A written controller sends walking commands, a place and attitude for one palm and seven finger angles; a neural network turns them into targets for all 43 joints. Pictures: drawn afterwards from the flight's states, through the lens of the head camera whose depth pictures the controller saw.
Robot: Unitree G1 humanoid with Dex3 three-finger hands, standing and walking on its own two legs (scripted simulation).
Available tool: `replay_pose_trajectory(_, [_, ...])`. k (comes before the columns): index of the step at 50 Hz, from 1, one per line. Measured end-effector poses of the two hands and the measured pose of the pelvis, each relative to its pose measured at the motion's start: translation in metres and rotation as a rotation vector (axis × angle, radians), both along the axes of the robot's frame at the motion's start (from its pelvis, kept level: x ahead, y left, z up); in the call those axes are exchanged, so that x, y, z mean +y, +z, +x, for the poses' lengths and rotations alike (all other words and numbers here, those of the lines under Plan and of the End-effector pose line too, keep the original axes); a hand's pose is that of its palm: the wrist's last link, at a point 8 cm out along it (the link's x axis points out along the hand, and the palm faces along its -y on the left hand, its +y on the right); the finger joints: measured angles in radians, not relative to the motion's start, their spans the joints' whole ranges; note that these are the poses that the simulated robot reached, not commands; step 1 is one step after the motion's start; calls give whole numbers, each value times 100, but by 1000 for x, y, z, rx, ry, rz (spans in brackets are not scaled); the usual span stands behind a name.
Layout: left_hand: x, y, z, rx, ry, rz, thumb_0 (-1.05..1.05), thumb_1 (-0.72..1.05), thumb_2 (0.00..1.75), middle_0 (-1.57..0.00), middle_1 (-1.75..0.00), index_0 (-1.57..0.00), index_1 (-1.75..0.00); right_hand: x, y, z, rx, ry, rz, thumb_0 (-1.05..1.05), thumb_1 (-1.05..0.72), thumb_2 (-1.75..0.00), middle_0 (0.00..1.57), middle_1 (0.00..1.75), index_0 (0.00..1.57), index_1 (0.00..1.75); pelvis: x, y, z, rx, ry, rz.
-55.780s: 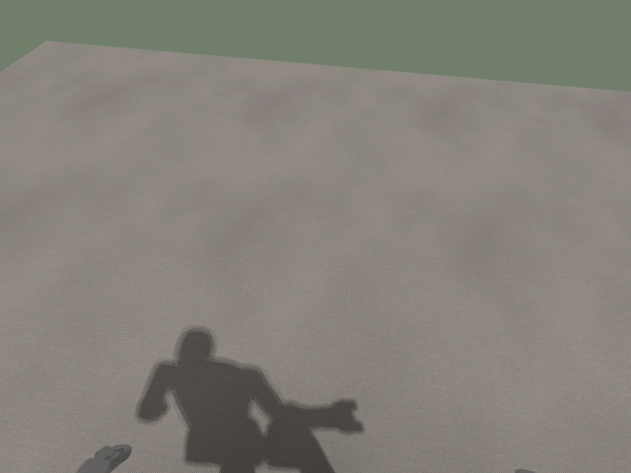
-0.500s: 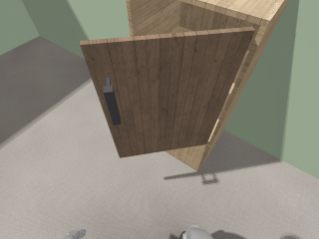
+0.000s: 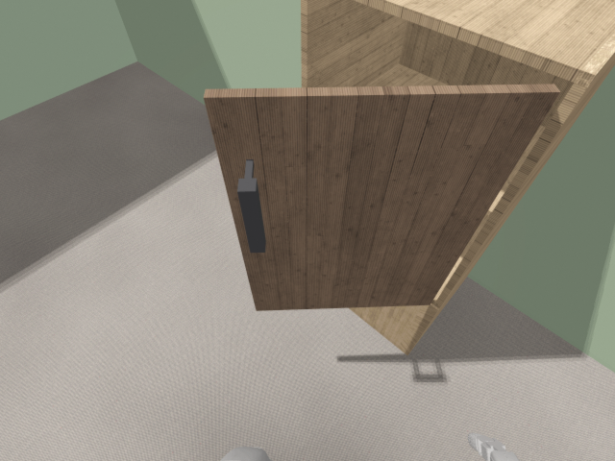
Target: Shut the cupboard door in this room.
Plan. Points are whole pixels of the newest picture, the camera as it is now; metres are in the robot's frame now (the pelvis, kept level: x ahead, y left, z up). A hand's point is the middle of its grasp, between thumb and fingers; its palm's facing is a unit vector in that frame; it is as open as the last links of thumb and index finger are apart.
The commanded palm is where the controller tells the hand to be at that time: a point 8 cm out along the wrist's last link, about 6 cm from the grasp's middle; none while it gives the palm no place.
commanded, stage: come to a stop and stand still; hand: left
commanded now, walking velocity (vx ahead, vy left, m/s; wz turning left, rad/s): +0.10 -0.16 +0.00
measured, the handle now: (253, 207) +0.44 +0.13 +0.04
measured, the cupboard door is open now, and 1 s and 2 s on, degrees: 45 45 45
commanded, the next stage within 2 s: look again from close up in 0.86 s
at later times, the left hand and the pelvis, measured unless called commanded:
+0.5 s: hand out of the picture +0.04 +0.20 -0.18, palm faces -0.03 -0.98 -0.21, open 7.4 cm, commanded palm none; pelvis -0.02 +0.01 +0.00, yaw -2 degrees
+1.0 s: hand out of the picture -0.04 +0.16 -0.17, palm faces +0.01 -0.98 -0.20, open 7.3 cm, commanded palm none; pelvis -0.04 -0.01 +0.01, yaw -1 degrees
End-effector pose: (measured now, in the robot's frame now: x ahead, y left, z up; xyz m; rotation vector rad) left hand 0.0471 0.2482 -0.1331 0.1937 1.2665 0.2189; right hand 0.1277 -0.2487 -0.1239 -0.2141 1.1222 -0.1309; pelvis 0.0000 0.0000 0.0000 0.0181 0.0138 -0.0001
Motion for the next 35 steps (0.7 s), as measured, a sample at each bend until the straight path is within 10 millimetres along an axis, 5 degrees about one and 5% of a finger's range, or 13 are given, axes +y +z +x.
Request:
replay_pose_trajectory(4, [24, -21, -21, 37, 25, -36, 1, 90, 90, -21, -29, -20, -30, 26, -3, -17, -7, 8, -25, 0, -91, -90, 20, 30, 20, 30, 22, -11, -3, -1, 9, -34])
replay_pose_trajectory(10, [33, -20, -43, 103, 42, -85, 1, 91, 90, -20, -29, -20, -30, 56, 4, -66, 111, -14, -32, 0, -92, -90, 21, 30, 20, 30, 34, 2, -3, -17, 2, -35])
replay_pose_trajectory(16, [27, -16, -46, 149, 5, -101, 1, 91, 90, -20, -29, -20, -30, 47, 5, -109, 187, -85, -49, 0, -93, -90, 21, 30, 21, 30, 34, 6, -8, -6, -20, -40])
replay_pose_trajectory(25, [-3, -12, -15, 55, -71, -53, 1, 91, 90, -20, -29, -20, -30, 10, -16, -174, 308, -184, -18, 0, -91, -90, 21, 30, 20, 30, 6, -3, -23, -3, -38, -18])
replay_pose_trajectory(35, [-31, -12, -13, 0, -56, -70, 0, 93, 90, -20, -29, -20, -30, 11, -19, -177, 306, -156, 21, 1, -91, -90, 20, 30, 20, 30, -9, -1, -25, -42, -12, -26])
